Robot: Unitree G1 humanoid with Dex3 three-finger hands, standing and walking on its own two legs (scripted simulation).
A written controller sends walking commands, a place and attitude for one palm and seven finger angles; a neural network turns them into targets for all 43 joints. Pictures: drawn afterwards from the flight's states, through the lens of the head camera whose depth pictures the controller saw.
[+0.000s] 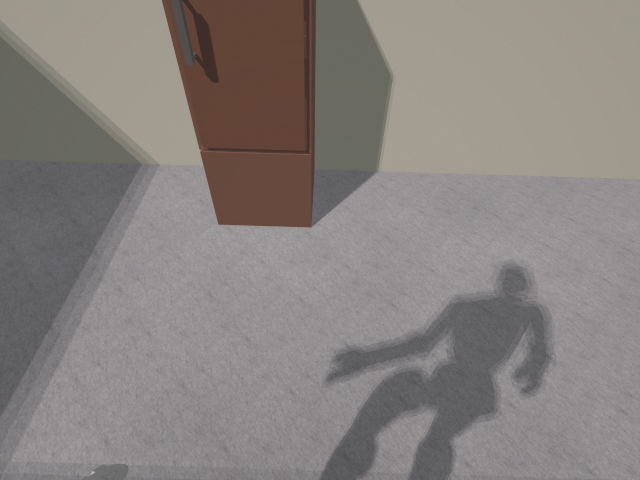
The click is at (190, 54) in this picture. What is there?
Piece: cupboard door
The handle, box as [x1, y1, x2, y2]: [171, 0, 195, 65]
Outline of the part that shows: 171,0 186,65 193,65 195,53 192,52 181,0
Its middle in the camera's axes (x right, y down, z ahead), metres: -0.38 -0.58 +1.08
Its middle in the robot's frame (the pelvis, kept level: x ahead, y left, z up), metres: +1.19 +0.45 +0.06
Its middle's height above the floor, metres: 0.83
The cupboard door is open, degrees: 0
